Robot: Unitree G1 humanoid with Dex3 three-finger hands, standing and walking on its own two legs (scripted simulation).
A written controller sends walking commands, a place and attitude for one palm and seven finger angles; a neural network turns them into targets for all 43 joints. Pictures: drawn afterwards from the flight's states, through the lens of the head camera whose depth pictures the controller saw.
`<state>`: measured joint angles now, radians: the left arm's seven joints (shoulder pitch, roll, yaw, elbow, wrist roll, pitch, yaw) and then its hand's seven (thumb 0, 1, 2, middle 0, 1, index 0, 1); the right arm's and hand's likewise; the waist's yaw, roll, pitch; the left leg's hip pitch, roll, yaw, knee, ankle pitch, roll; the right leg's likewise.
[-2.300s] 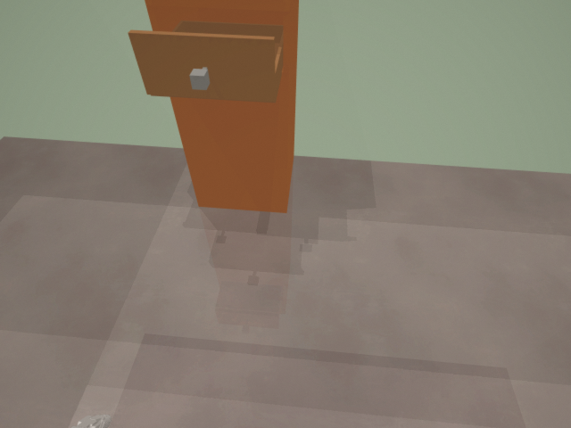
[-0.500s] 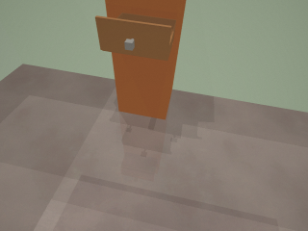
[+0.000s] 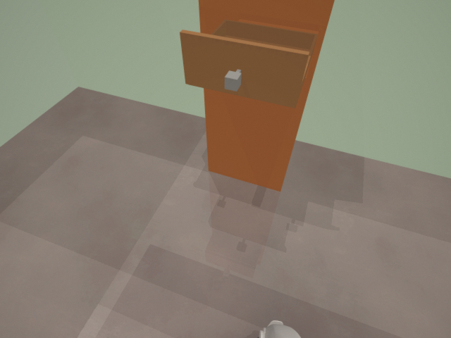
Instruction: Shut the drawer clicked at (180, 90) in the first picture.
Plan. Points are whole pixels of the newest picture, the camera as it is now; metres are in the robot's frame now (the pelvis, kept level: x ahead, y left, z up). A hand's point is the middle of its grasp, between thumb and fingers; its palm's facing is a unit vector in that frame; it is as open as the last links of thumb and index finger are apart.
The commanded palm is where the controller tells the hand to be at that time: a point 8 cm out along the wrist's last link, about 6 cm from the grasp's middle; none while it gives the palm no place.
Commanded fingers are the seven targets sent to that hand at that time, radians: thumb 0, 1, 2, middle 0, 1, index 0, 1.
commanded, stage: turn to face it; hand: left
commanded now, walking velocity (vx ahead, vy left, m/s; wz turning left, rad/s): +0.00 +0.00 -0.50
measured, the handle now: (235, 77) +0.81 -0.01 +0.03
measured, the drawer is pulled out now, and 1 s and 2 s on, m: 0.20 0.20 0.20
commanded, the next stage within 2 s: take the last steps up to it in 0.68 s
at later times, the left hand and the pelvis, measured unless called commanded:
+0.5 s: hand out of the picture +0.12 +0.16 -0.18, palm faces -0.01 -0.98 -0.20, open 7.3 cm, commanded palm none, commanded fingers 0.00 0.90 0.90 -0.20 -0.30 -0.20 -0.30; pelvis +0.10 -0.03 +0.00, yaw -7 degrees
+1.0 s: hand (175, 300) +0.23 +0.11 -0.16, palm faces -0.23 -0.94 -0.24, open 7.4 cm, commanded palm none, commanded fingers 0.00 0.90 0.90 -0.20 -0.30 -0.20 -0.30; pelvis +0.12 -0.05 +0.00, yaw -15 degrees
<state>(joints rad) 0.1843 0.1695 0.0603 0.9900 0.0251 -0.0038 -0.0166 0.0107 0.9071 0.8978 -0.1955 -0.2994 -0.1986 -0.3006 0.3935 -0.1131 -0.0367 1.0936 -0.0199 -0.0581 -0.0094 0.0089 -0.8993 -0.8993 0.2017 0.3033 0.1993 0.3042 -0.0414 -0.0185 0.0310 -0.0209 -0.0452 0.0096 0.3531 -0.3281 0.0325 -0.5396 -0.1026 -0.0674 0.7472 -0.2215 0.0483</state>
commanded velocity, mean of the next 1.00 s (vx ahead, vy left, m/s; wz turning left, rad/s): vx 0.07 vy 0.01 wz -0.30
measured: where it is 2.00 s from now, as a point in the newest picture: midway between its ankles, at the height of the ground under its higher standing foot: (245, 305)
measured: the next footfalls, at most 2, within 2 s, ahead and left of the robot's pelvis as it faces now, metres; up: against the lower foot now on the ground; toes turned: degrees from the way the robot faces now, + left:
right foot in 0.08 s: +0.18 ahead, -0.13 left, +0.00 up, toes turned -6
left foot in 0.52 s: +0.17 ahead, +0.09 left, +0.00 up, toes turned -5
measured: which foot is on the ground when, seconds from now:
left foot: down 0.00-0.08, up 0.10-0.50, down 0.52-0.90, up 0.92-1.00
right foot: up 0.00-0.06, down 0.08-0.54, up 0.56-0.88, down 0.90-1.00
